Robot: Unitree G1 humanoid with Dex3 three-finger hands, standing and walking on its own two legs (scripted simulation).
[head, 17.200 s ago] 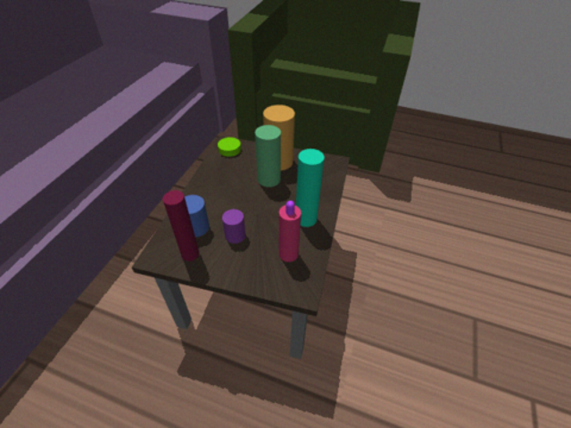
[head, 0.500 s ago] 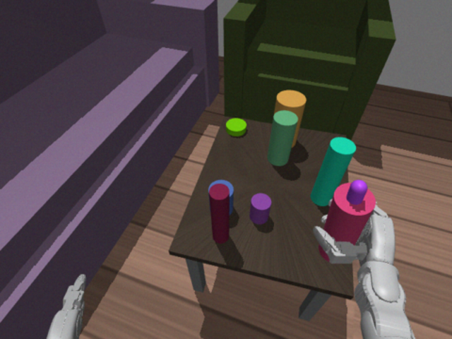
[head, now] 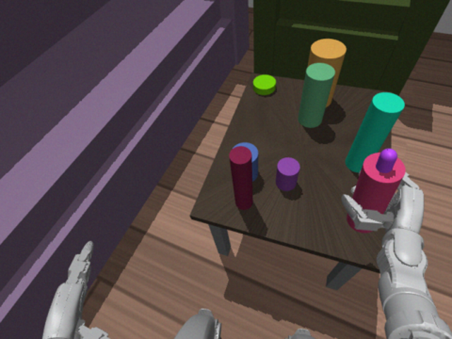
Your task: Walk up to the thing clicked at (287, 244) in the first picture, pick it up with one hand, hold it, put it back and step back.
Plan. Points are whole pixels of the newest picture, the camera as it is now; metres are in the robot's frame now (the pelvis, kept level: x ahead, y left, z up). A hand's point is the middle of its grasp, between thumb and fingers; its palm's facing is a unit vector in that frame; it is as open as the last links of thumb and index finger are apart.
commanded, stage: crouch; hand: right
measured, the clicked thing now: (373, 191) +0.40 -0.20 +0.02
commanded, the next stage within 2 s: lower in 0.84 s
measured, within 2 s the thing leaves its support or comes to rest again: neither
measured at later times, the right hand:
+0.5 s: hand (356, 181) +0.49 -0.21 -0.08, palm faces +0.26 +0.97 +0.01, open 8.2 cm
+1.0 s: hand (354, 178) +0.51 -0.21 -0.11, palm faces +0.26 +0.97 +0.01, open 8.2 cm
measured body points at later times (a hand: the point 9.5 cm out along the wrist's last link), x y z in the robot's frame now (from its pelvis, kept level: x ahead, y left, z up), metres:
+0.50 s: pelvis -0.01 -0.01 -0.06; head +0.15 -0.07 +0.36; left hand +0.15 +0.27 -0.01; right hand +0.47 -0.26 -0.08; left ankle +0.06 +0.14 -0.66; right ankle +0.02 -0.13 -0.66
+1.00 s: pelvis -0.01 +0.00 -0.08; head +0.17 -0.06 +0.33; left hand +0.16 +0.28 +0.00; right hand +0.49 -0.26 -0.11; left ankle +0.06 +0.14 -0.66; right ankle +0.02 -0.13 -0.66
